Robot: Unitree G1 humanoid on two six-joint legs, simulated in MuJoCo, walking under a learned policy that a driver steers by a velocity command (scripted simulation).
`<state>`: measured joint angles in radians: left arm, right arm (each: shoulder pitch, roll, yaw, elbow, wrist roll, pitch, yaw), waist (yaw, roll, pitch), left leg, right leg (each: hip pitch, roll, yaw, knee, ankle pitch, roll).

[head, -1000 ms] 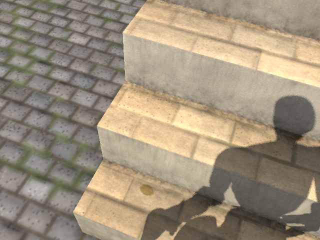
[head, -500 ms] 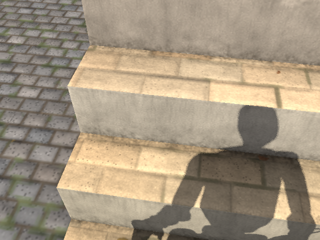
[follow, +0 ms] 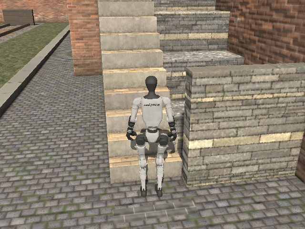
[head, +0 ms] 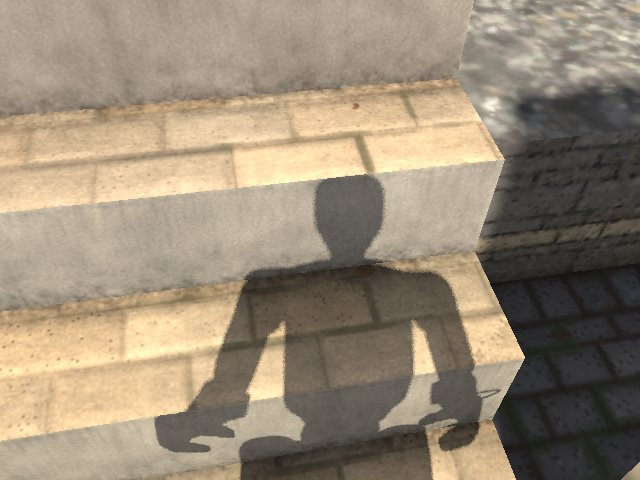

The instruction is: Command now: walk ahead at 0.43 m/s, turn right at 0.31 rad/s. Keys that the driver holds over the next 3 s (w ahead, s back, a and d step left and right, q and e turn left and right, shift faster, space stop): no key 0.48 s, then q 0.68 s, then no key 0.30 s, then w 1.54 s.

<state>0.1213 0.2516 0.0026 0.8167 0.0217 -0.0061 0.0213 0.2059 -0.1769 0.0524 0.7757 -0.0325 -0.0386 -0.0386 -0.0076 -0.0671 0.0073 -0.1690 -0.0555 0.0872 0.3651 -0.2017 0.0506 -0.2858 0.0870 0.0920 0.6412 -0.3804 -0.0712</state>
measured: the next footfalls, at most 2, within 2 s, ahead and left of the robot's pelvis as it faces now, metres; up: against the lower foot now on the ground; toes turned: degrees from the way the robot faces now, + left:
left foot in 0.96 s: -0.04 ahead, +0.14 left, +0.00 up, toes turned +13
right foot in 1.50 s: -0.01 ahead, -0.07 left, +0.00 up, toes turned +21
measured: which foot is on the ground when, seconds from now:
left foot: down 0.00-0.64, up 0.66-0.94, down 0.96-1.00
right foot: down 0.00-0.96, up 0.98-1.00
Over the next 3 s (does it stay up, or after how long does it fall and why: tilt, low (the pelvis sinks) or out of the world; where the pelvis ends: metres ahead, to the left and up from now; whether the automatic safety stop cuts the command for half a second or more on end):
stays up -0.03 0.00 0.01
